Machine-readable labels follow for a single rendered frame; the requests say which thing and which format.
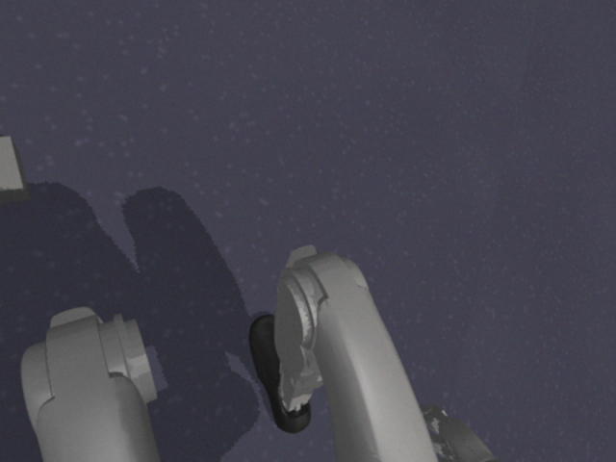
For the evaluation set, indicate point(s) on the carton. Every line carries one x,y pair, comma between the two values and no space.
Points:
13,183

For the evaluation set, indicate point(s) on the right robot foot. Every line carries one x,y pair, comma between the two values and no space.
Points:
267,364

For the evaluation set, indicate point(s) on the right robot hand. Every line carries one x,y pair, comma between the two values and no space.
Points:
457,442

